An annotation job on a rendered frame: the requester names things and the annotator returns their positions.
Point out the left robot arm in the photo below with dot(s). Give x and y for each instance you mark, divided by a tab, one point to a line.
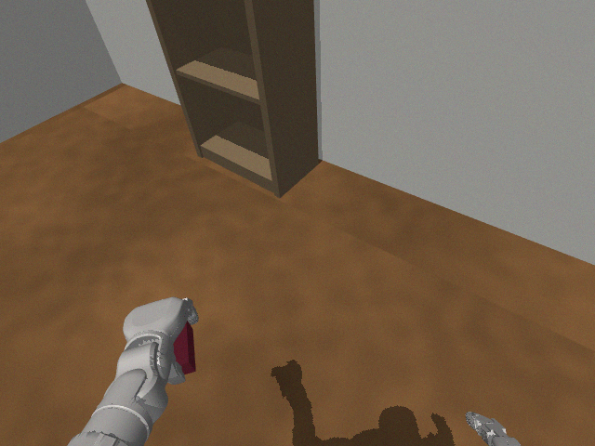
136	398

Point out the right robot hand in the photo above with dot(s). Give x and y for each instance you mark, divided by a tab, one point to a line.
493	433

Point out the small box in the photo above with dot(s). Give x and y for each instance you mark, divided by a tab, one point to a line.
184	349

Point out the left robot hand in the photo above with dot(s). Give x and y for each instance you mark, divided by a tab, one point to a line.
167	316

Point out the bookshelf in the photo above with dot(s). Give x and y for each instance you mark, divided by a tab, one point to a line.
245	75

